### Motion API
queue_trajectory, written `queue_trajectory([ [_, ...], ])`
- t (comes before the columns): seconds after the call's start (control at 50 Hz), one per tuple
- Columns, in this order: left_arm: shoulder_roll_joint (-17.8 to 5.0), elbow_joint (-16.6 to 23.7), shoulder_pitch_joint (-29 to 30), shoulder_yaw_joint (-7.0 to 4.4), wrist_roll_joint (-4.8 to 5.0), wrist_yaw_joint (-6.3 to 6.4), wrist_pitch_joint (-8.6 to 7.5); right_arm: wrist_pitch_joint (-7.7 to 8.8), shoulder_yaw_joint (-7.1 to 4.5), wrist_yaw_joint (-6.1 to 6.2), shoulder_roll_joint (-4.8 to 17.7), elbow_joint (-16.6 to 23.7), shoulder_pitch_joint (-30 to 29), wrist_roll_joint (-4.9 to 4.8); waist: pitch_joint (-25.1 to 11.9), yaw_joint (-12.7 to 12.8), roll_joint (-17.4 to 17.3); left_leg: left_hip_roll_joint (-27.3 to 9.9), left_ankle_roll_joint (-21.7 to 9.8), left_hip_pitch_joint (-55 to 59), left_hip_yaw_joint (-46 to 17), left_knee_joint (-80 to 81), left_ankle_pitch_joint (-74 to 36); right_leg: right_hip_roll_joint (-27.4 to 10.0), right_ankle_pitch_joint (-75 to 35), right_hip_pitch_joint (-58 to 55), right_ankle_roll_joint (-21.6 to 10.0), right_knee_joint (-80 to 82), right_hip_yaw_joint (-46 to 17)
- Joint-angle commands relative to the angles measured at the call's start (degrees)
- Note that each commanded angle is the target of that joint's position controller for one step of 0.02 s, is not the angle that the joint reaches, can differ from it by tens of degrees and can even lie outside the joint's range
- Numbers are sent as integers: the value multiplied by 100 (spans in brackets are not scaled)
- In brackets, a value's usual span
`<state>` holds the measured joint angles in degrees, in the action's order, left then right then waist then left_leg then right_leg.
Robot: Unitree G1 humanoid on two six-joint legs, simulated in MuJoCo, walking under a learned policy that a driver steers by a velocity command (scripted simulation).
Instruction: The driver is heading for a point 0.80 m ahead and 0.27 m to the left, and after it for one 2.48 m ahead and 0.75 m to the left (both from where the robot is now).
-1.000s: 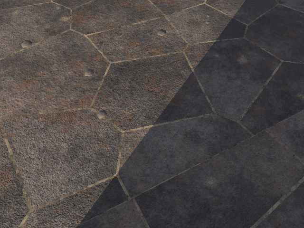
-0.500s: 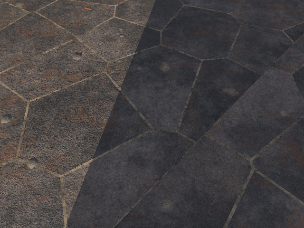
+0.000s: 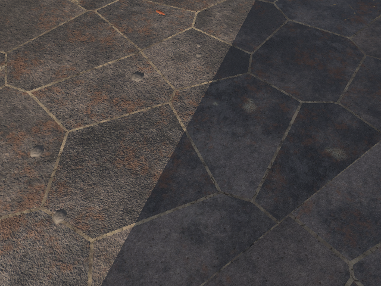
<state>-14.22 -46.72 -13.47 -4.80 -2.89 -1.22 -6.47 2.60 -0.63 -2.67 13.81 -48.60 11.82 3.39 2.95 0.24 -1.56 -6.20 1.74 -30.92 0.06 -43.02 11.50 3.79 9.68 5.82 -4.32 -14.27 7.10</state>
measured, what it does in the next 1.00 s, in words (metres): walks ahead, turning left: left foot, then right foot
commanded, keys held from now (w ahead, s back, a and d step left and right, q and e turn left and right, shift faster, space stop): q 0.12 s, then w+q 0.64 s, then w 0.24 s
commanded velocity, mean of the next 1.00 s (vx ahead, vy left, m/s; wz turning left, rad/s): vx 0.34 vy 0.00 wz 0.48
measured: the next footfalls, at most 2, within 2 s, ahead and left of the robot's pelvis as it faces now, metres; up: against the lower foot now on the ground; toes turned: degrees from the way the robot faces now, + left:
left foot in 0.18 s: +0.12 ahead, +0.17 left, +0.00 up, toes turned +9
right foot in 0.64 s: +0.35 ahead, +0.00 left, +0.00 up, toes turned +22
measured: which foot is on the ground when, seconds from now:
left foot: up 0.00-0.16, down 0.18-0.64, up 0.66-1.00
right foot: down 0.00-0.20, up 0.22-0.62, down 0.64-1.00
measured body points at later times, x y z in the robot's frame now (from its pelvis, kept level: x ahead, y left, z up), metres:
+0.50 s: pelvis +0.15 +0.09 +0.00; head +0.17 +0.11 +0.45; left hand +0.25 +0.37 -0.10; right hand +0.24 -0.14 -0.13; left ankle +0.09 +0.16 -0.75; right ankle +0.27 -0.05 -0.70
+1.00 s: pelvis +0.39 +0.16 -0.04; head +0.40 +0.19 +0.41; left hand +0.20 +0.30 -0.18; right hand +0.69 +0.11 -0.12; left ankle +0.47 +0.37 -0.75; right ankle +0.31 -0.01 -0.75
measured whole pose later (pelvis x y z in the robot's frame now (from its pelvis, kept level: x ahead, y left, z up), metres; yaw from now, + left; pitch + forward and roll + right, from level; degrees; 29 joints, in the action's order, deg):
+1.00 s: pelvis +0.39 +0.16 -0.04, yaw +32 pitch +1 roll -4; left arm -10.2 -55.6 -29.6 1.4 1.2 0.9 -6.7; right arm 3.0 -0.7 -4.3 12.6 -40.9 3.0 -1.2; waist 1.2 6.3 -3.4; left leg -4.5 -2.9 -34.2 -4.9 -31.8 -17.2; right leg 2.2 30.1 0.8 -0.1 -30.1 9.8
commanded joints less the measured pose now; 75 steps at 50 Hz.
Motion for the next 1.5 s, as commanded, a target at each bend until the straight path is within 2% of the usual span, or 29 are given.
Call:
queue_trajectory([
  [0.02, -999, 385, -211, -307, 32, 155, 17, 65, -115, 37, 560, 356, -147, 10, -271, 166, 331, -167, -76, -393, -109, 395, 65, -2280, -2784, -1155, -1326, 293, -788],
  [0.18, -952, 465, -26, -277, -39, 230, 198, 355, -323, -10, 805, 437, -210, -185, -387, 63, 461, 623, -834, 1317, 308, 1861, -664, -1931, -701, -887, -607, -424, -237],
  [0.2, -705, 532, -151, -184, -96, 241, 194, 474, -424, 47, 1083, 396, 37, -203, -749, 74, 116, 408, -1287, 2192, -69, 1734, -1258, -1519, -257, -460, -279, -1100, 149],
  [0.22, -330, 847, -116, -24, -123, 218, 144, 522, -534, 159, 1423, 324, 696, -196, -1510, -162, -797, -583, -2301, 3711, -1905, 2064, -885, -652, 1089, 824, 218, -2236, 536],
  [0.24, -365, 1046, 753, 33, -235, 70, 83, 555, -550, 223, 1439, 93, 1734, -17, -1337, -1024, -883, -1193, -2599, 4873, -3526, 2850, 30, -236, 2688, 2605, 350, -3299, -398],
  [0.28, -502, 863, 860, 34, -87, 25, 49, 660, -571, 203, 1229, -152, 1827, 29, -474, -907, -392, -1013, -2053, 4681, -2921, 2854, -308, -629, 2262, 3801, 192, -4623, -1239],
  [0.36, -504, 698, 610, 60, -229, 150, 113, 543, -247, 81, 565, 199, 725, -116, -218, -144, -198, -577, -1868, 2833, -2048, 3283, -922, -895, 1431, 2713, 306, -4389, -1107],
  [0.58, -413, 813, 1178, 274, -65, 81, 46, 406, -424, -236, 1131, 375, 954, -21, 79, -356, -302, -331, -1893, 2010, -2263, 2654, -261, -371, 83, 1298, 439, -1618, -534],
  [0.64, -855, 75, -1450, 95, -115, 175, -182, 480, -336, -212, 813, 824, -8, 263, -502, 887, 283, 571, -1272, 492, -1975, 164, -1058, -294, -305, -1315, 51, -2135, -468],
  [0.66, -1210, -205, -2703, 101, -159, 275, -257, 546, -106, -329, -62, 925, 253, 208, -1460, 1099, 1436, 1627, -746, -492, -1269, -1995, 1394, -1779, -965, -2853, -1239, -1231, -2480],
  [0.68, -1083, 26, -2275, 241, -164, 76, -250, 648, -112, -319, -103, 897, 770, 157, -1196, 554, 1258, 1589, -620, -1922, -1230, -3272, 2538, -3031, -1257, -2693, -2349, -454, -4785],
  [0.7, -899, 51, -1493, 223, -126, -12, -231, 572, -251, -202, 427, 718, 657, 128, 56, 298, 562, 916, -658, -2420, -1363, -3599, 1809, -3202, 327, -1572, -2066, -38, -4663],
  [0.72, -354, 169, -820, 397, 39, -21, -156, 464, -296, -38, 672, 543, 595, 166, 130, 136, 437, 470, -708, -2027, -1158, -3659, 1196, -2803, 1301, -845, -1611, 67, -3860],
  [0.78, 351, 282, -239, 693, -19, 230, -114, 232, -138, -38, 131, 621, 208, 343, 34, -79, 423, 24, -628, -979, -866, -2445, 233, -1906, 161, -17, -881, 512, -2050],
  [0.86, -85, -202, -1093, 595, -226, 387, -296, 236, -87, -237, 131, 820, -345, 202, -26, 314, 325, -29, -323, -1293, -610, -652, -1957, -1391, -645, -461, -822, -8, -950],
  [0.94, -256, -606, -1511, 595, -214, -44, -264, 0, -48, -137, 191, 1079, -885, 131, 434, 271, 430, 56, -414, 260, -271, 803, -3174, -1437, 45, 996, -889, -160, -775],
  [0.96, -1031, -530, -1017, 198, 817, 225, -104, 75, -231, -98, 566, 1239, -1366, -861, 775, 258, 163, 339, -467, 114, -410, 1189, -3121, -1504, -375, 1179, -641, -754, -759],
  [0.98, -991, -616, -1310, 231, 833, 326, -17, 115, -175, -120, 458, 1304, -1566, -912, 552, 330, 12, 402, -494, 25, -399, 1293, -3172, -1611, -523, 813, -549, -1071, -680],
  [1.02, -684, -744, -1713, 238, 614, 395, 155, 104, -90, -241, 147, 1231, -1711, -665, 403, 546, 143, 274, -564, -220, -387, 1680, -3096, -1690, -291, 98, -448, -1742, -702],
  [1.08, -617, -779, -1755, 166, 431, 332, 347, 86, -159, -335, 236, 827, -1146, -564, 94, 335, 122, 310, -719, 646, -140, 2174, -2583, -1637, -1016, -166, -388, -3031, -768],
  [1.12, -600, -795, -1681, 137, 415, 208, 298, 106, -437, -172, 777, 121, 895, -419, -903, -681, -331, 152, -1088, 3887, -32, 1975, -3544, -1039, -388, 1601, -52, -5883, -446],
  [1.14, 6, -867, -2429, 254, 414, 102, 157, 126, -413, -83, 961, 88, 1287, -248, -1946, -535, -1324, -1089, -1601, 6173, -1101, -5, -5894, -463, 3635, 3791, 205, -8515, -837],
  [1.16, -475, -608, -2489, 271, 650, 6, -44, 73, -520, -80, 1184, 42, 1947, -440, -3181, -976, -1316, -1790, -2403, 6801, -2519, 439, -4179, -393, 3387, 4325, 204, -8598, -1861],
  [1.18, -558, -280, -1788, 211, 887, 48, -130, -17, -606, 12, 1434, -108, 1865, -415, -2835, -871, -1067, -2018, -2560, 6256, -3278, 1595, -1272, -606, 2809, 4990, 307, -8627, -1637],
  [1.2, -561, -61, -1037, 215, 875, 199, -78, -20, -558, 102, 1228, -62, 1143, -374, -1861, -638, -321, -1939, -2383, 5032, -3292, 2364, -269, -828, 2138, 5229, 429, -8445, -1162],
  [1.24, -618, -212, -1192, 124, 531, 424, 189, 224, -317, 108, 615, 258, -336, -278, -1090, 140, 343, -1894, -2166, 2531, -2611, 2643, -1742, -1127, 932, 3979, 573, -7489, -1449],
  [1.28, -230, -297, -1334, 107, 399, 434, 395, 310, -297, 49, 463, 128, -813, -271, -247, 476, -74, -1100, -1618, 914, -994, 2885, -2612, -1204, 785, 2929, 741, -5981, -1439],
  [1.36, -134, 11, -561, 108, 361, 275, 302, 335, -376, 311, 699, -54, -577, -179, -491, 275, -319, -591, -1392, 1177, 233, 2840, -3810, -1012, -777, 2320, 622, -3506, -1025],
  [1.5, -481, 654, 435, -44, 297, -9, 517, -50, -564, 553, 1023, -116, -396, -500, -590, 76, -273, -1010, -1050, 2449, 397, 2178, -3083, -771, -264, 2367, 167, -2333, -739],
])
